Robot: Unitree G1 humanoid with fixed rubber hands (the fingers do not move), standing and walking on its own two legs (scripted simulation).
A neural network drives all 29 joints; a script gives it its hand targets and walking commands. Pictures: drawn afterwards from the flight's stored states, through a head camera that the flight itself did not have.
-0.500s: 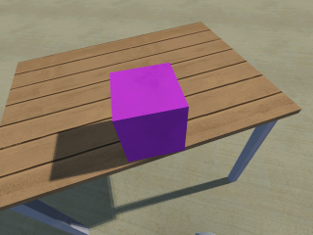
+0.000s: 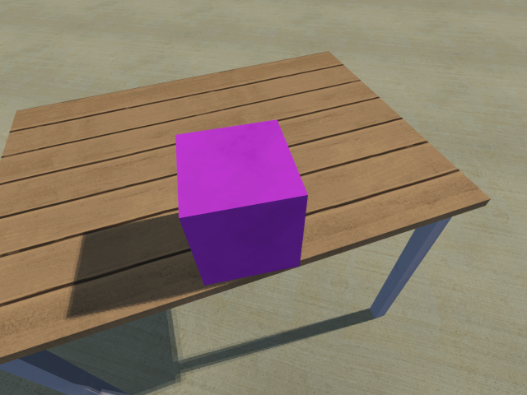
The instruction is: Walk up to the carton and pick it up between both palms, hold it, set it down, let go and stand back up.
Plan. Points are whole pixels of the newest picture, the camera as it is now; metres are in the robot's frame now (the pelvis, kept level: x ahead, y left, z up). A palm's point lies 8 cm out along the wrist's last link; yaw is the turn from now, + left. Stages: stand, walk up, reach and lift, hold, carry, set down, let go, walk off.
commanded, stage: walk up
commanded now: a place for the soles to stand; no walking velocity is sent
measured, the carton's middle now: (240, 203) +0.42 +0.05 +0.05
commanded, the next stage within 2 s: reach and lift in 1.56 s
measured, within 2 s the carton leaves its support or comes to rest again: neither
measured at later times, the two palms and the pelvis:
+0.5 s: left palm out of the picture +0.06 +0.21 -0.15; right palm out of the picture +0.09 -0.29 -0.13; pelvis +0.02 -0.06 -0.01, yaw +6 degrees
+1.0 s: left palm out of the picture +0.03 +0.13 -0.12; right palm out of the picture +0.11 -0.31 -0.12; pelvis +0.01 -0.10 +0.01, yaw +12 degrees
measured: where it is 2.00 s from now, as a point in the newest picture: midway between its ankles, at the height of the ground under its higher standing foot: outside the picture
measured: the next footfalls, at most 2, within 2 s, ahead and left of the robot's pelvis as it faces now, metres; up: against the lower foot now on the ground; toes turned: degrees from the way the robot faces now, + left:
left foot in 0.30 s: +0.05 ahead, +0.11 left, +0.00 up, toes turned +3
left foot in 0.84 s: +0.03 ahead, +0.04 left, +0.00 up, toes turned +12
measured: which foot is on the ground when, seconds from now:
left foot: down 0.00-0.08, up 0.10-0.28, down 0.30-0.58, up 0.60-0.82, down 0.84-1.00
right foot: down 0.00-1.00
